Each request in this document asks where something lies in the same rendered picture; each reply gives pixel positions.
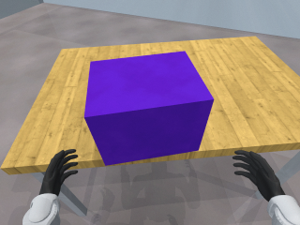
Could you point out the carton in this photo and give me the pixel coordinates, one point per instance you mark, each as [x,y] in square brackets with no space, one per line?
[147,106]

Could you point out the left robot hand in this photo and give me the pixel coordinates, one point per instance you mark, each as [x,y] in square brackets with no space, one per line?
[55,174]

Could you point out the table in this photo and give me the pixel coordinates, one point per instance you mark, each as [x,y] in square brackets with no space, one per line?
[256,108]

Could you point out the right robot hand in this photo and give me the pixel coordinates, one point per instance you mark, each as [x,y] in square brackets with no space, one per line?
[260,173]

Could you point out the robot right forearm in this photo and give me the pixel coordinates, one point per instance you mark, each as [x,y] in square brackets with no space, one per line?
[283,210]

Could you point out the robot left forearm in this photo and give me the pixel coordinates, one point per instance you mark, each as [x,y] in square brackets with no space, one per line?
[44,210]

